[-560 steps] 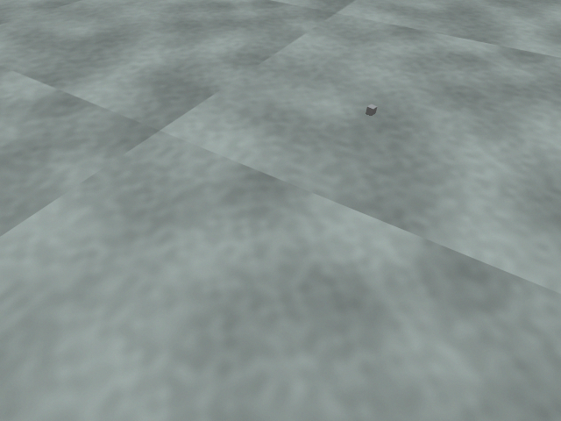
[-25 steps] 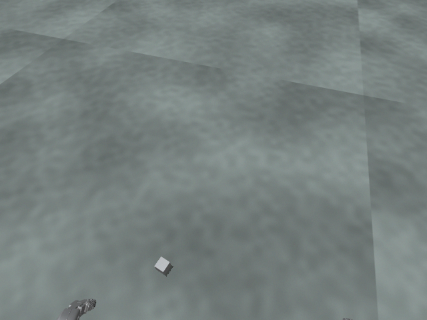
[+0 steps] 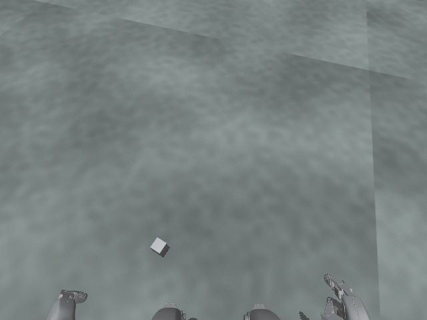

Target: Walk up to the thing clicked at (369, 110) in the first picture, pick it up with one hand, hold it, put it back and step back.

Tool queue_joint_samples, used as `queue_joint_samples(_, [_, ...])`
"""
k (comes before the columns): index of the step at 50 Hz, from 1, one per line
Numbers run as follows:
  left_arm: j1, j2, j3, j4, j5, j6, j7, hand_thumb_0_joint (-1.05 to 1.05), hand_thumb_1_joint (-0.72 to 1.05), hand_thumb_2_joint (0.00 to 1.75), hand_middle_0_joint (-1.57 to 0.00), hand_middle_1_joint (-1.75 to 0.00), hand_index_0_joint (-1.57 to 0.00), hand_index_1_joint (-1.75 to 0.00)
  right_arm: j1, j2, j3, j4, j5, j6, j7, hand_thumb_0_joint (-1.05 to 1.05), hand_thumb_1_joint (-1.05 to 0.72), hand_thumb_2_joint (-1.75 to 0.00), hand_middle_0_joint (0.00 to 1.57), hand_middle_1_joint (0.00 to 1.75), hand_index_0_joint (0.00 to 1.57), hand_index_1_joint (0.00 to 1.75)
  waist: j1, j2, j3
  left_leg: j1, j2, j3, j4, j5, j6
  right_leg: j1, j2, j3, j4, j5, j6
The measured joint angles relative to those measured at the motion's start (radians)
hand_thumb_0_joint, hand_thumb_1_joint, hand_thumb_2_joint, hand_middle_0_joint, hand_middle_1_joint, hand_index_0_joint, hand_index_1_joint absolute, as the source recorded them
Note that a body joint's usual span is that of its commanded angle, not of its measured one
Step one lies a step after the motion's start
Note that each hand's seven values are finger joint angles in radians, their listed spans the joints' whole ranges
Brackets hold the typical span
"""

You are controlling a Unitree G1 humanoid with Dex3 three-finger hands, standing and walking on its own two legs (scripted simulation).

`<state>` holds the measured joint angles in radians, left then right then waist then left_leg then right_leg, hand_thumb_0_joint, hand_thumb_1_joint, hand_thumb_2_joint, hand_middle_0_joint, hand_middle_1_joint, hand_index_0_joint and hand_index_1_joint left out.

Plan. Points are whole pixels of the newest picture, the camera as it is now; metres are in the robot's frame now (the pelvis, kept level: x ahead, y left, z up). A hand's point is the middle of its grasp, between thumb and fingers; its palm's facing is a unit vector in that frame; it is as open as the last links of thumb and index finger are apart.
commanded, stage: rise first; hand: left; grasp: from above
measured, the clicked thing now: (159, 246) +0.45 +0.23 -0.69
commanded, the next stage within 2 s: none
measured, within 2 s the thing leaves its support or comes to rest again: neither
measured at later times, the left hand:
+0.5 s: hand (106, 300) +0.20 +0.28 -0.30, palm faces -0.22 -0.46 -0.86, open 14.1 cm
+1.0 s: hand (135, 263) +0.33 +0.26 -0.46, palm faces -0.15 -0.43 -0.89, open 13.8 cm
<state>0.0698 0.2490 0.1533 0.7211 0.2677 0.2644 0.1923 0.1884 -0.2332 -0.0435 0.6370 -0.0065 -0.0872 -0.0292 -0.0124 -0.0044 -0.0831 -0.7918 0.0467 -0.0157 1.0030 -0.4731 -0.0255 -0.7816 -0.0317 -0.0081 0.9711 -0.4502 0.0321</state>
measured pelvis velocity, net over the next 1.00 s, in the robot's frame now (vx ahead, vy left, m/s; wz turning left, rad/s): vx -0.09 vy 0.00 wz -0.07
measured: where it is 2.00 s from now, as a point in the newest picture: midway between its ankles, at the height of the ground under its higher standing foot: outside the picture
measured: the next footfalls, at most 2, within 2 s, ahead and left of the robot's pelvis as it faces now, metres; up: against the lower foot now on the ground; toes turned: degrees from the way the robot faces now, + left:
none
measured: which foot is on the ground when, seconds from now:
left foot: down 0.00-1.00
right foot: down 0.00-1.00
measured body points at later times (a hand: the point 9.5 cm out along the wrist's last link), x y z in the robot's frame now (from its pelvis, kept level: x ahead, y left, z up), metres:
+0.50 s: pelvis -0.04 +0.00 -0.13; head +0.10 +0.02 +0.30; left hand +0.21 +0.30 -0.25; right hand +0.14 -0.26 -0.24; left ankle +0.01 +0.13 -0.68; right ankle +0.01 -0.14 -0.68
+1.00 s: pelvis -0.09 +0.00 -0.31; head +0.12 +0.02 +0.08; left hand +0.34 +0.28 -0.41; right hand -0.06 -0.26 -0.44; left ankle +0.00 +0.13 -0.68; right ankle +0.01 -0.14 -0.68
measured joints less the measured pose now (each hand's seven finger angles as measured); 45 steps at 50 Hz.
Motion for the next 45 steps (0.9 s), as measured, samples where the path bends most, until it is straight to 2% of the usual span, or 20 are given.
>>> queue_joint_samples(8, [0.014, -0.025, -0.024, -0.075, 0.027, 0.083, 0.055, 0.0, -0.56, 1.02, -0.09, -1.07, -0.08, -1.08, -0.041, 0.02, 0.008, -0.01, -0.008, 0.007, -0.027, 0.01, -0.9, -0.89, 0.2, 0.3, 0.2, 0.3, 0.004, 0.004, -0.035, -0.101, -0.001, -0.015, 0.091, -0.033, 0.001, -0.091, -0.001, -0.01, 0.08, -0.031, 0.002])
queue_joint_samples(13, [-0.05, -0.022, -0.046, 0.008, 0.098, 0.096, 0.109, 0.0, -0.55, 1.01, -0.08, -1.07, -0.07, -1.07, -0.049, 0.021, 0.021, -0.006, -0.009, -0.01, -0.032, 0.01, -0.88, -0.89, 0.2, 0.3, 0.2, 0.3, 0.004, 0.003, -0.063, -0.19, -0.007, -0.024, 0.167, -0.054, 0.001, -0.177, -0.006, -0.015, 0.157, -0.056, 0.001])
queue_joint_samples(17, [-0.167, -0.01, -0.047, 0.149, 0.178, 0.088, 0.188, 0.0, -0.55, 1.02, -0.08, -1.05, -0.07, -1.06, -0.058, 0.011, 0.031, 0.012, -0.017, -0.037, -0.026, 0.01, -0.87, -0.88, 0.2, 0.3, 0.2, 0.3, -0.001, -0.004, -0.099, -0.331, -0.011, -0.031, 0.284, -0.087, -0.002, -0.319, -0.009, -0.013, 0.279, -0.093, -0.001])
queue_joint_samples(21, [-0.307, -0.004, -0.039, 0.276, 0.245, 0.093, 0.294, 0.0, -0.56, 1.04, -0.09, -1.03, -0.07, -1.05, -0.081, -0.004, 0.034, 0.055, -0.028, -0.061, -0.008, 0.01, -0.88, -0.89, 0.2, 0.3, 0.2, 0.3, -0.015, -0.011, -0.135, -0.512, -0.015, -0.039, 0.432, -0.123, -0.007, -0.5, -0.011, -0.01, 0.432, -0.133, -0.001])
queue_joint_samples(25, [-0.473, 0.01, -0.018, 0.408, 0.29, 0.124, 0.41, 0.0, -0.57, 1.05, -0.1, -1.03, -0.08, -1.05, -0.118, -0.013, 0.037, 0.113, -0.046, -0.076, 0.024, 0.01, -0.91, -0.89, 0.2, 0.3, 0.2, 0.3, -0.038, -0.01, -0.152, -0.689, -0.016, -0.05, 0.571, -0.147, -0.015, -0.677, -0.009, -0.011, 0.573, -0.158, -0.003])
queue_joint_samples(29, [-0.638, 0.037, 0.022, 0.506, 0.292, 0.156, 0.503, 0.0, -0.55, 1.05, -0.1, -1.04, -0.09, -1.06, -0.139, -0.017, 0.034, 0.161, -0.075, -0.096, 0.066, 0.01, -0.91, -0.89, 0.2, 0.3, 0.2, 0.3, -0.064, -0.008, -0.146, -0.847, -0.011, -0.064, 0.698, -0.158, -0.021, -0.835, 0.001, -0.014, 0.695, -0.165, -0.008])
queue_joint_samples(34, [-0.812, 0.096, 0.085, 0.612, 0.281, 0.19, 0.559, 0.0, -0.53, 1.05, -0.11, -1.05, -0.09, -1.07, -0.138, -0.021, 0.022, 0.21, -0.111, -0.104, 0.126, 0.01, -0.91, -0.89, 0.2, 0.3, 0.2, 0.3, -0.1, -0.004, -0.128, -1.013, -0.006, -0.078, 0.843, -0.165, -0.025, -1.002, 0.013, -0.013, 0.832, -0.164, -0.008])
queue_joint_samples(39, [-0.923, 0.161, 0.121, 0.699, 0.269, 0.206, 0.56, 0.0, -0.51, 1.04, -0.13, -1.03, -0.11, -1.04, -0.123, -0.023, 0.014, 0.257, -0.126, -0.109, 0.18, 0.01, -0.91, -0.89, 0.2, 0.3, 0.2, 0.3, -0.133, 0.011, -0.106, -1.151, -0.006, -0.084, 0.967, -0.168, -0.021, -1.14, 0.023, -0.007, 0.947, -0.157, 0.001])
queue_joint_samples(45, [-1.01, 0.213, 0.145, 0.77, 0.274, 0.196, 0.521, 0.0, -0.49, 1.04, -0.14, -1.0, -0.12, -1.01, -0.092, -0.024, 0.021, 0.289, -0.121, -0.132, 0.229, 0.01, -0.9, -0.89, 0.2, 0.3, 0.2, 0.3, -0.165, 0.033, -0.078, -1.275, -0.009, -0.085, 1.09, -0.173, -0.011, -1.262, 0.03, 0.005, 1.06, -0.155, 0.017])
